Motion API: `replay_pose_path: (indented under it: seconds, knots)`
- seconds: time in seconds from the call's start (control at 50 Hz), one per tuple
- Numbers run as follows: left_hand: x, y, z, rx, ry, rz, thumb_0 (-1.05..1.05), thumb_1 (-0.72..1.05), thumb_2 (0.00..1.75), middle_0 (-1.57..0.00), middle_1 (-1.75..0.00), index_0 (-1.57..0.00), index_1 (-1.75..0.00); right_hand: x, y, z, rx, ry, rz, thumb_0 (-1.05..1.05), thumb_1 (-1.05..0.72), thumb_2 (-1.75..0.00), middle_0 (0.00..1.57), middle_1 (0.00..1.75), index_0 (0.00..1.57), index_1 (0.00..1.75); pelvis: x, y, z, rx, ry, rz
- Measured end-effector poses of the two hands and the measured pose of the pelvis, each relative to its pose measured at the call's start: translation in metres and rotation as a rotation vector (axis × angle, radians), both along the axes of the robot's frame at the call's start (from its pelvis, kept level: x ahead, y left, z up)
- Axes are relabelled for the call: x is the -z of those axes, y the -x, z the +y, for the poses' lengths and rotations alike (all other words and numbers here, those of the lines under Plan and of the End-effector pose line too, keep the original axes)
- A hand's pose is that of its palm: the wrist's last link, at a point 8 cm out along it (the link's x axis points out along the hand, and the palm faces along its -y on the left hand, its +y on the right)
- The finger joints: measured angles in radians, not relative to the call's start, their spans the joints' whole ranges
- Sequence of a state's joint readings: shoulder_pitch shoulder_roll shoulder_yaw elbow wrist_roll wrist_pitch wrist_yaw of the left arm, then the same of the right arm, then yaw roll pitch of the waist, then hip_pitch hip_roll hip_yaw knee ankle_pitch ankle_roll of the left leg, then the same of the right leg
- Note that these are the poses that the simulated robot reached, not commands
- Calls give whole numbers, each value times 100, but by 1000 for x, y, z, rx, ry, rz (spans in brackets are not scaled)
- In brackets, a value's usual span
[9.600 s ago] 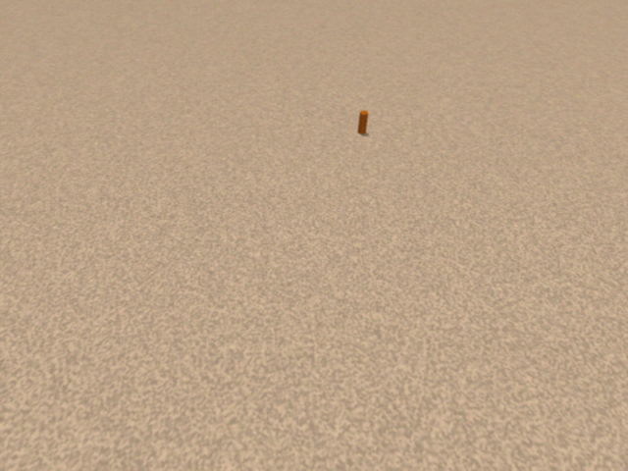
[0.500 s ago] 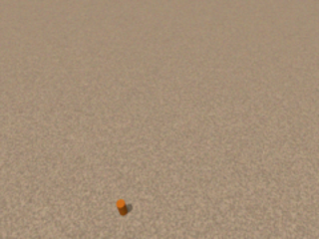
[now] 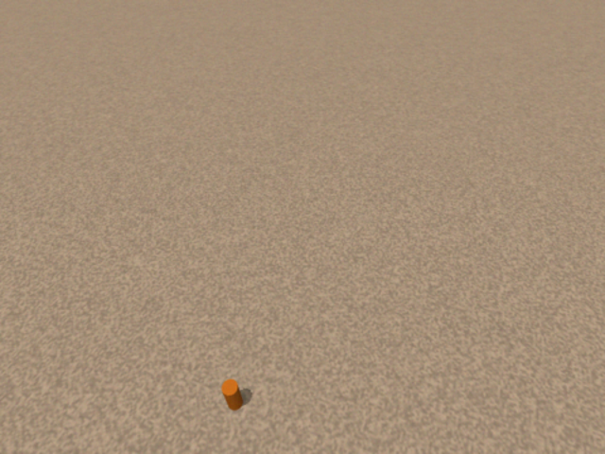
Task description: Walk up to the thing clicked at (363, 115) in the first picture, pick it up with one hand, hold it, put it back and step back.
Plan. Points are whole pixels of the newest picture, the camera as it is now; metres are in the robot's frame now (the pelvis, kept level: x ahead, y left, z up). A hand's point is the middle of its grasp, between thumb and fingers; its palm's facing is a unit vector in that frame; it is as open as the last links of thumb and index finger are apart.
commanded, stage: stand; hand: left
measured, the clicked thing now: (232, 395) +0.47 +0.24 -0.72
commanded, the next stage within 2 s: walk up in 0.24 s
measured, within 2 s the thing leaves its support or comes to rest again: neither
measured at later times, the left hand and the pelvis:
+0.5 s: hand out of the picture +0.08 +0.28 -0.18, palm faces +0.04 -0.95 -0.32, open 7.4 cm; pelvis +0.03 +0.01 -0.01, yaw +1 degrees
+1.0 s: hand (158, 446) +0.20 +0.23 -0.17, palm faces +0.07 -0.94 -0.34, open 7.4 cm; pelvis +0.08 -0.02 -0.02, yaw +3 degrees
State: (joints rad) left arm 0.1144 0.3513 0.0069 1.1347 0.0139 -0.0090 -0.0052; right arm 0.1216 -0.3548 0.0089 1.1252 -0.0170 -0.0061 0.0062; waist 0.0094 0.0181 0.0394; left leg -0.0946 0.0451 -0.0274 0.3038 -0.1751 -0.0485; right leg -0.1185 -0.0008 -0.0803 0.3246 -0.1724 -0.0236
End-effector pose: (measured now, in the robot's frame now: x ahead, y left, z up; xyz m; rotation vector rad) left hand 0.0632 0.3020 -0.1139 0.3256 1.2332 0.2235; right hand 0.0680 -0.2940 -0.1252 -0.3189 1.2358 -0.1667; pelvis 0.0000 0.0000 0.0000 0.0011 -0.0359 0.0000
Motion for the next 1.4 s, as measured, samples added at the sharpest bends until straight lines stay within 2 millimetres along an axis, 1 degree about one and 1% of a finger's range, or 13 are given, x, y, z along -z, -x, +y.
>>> replay_pose_path:
  seconds: [0.28,0.44,0.52,0.62,0.68,0.72,0.76,0.86,0.96,1.06,1.22,1.3,1.4]
  knots:
    - [1,-2,0,-10,11,-10,0,90,90,-21,-30,-20,-30,0,1,-2,1,7,-6,1,-90,-90,20,30,20,30,2,-1,-1,2,0,0]
    - [19,-4,16,-59,38,-19,0,90,90,-21,-30,-20,-30,-3,9,-7,-5,79,23,1,-90,-90,20,30,20,30,13,-20,8,-10,4,-3]
    - [25,-16,17,-51,43,22,0,90,90,-21,-30,-20,-30,-9,16,-7,10,94,44,1,-90,-90,20,30,20,30,14,-33,8,-18,-8,7]
    - [21,-47,9,-23,32,7,0,91,90,-20,-30,-20,-30,-14,17,-22,20,117,88,1,-90,-90,21,30,20,30,12,-47,-1,-26,-6,3]
    - [21,-69,0,3,12,-14,0,91,90,-20,-30,-20,-30,-6,7,-37,28,117,95,1,-90,-90,21,30,20,30,18,-56,-11,-23,-7,-3]
    - [23,-82,-8,10,-7,-36,0,91,90,-20,-30,-20,-30,5,-6,-47,42,109,88,1,-90,-90,21,30,20,30,25,-62,-19,-27,1,-14]
    - [20,-92,-17,12,-8,-58,0,91,90,-20,-30,-20,-30,10,-22,-49,49,98,75,1,-90,-90,21,30,20,30,25,-66,-23,-34,3,-19]
    - [10,-111,-32,21,6,-118,0,90,90,-21,-30,-20,-30,13,-66,-42,7,58,11,1,-90,-90,20,30,20,30,20,-74,-25,-47,-2,-10]
    - [15,-122,-27,-2,19,-157,0,90,90,-21,-30,-21,-30,14,-92,-30,-45,49,-32,1,-90,-90,20,30,20,30,25,-76,-21,-64,-5,-9]
    - [18,-113,-19,-42,16,-126,0,90,90,-21,-30,-21,-30,8,-107,-23,-61,29,-43,1,-90,-90,20,30,20,30,22,-80,-23,-59,-6,-7]
    - [13,-79,-9,-72,-20,-36,0,90,90,-21,-30,-20,-30,5,-133,-24,-75,22,-73,1,-90,-90,20,30,20,30,18,-80,-23,-72,-5,0]
    - [11,-68,-4,-82,-26,-14,0,90,90,-21,-30,-20,-30,3,-135,-21,-82,18,-69,1,-90,-90,20,30,20,30,15,-77,-19,-71,-7,2]
    - [10,-61,-1,-88,-22,-10,0,90,90,-21,-30,-20,-30,1,-130,-15,-84,11,-56,1,-90,-90,20,30,20,30,12,-73,-17,-69,-6,0]
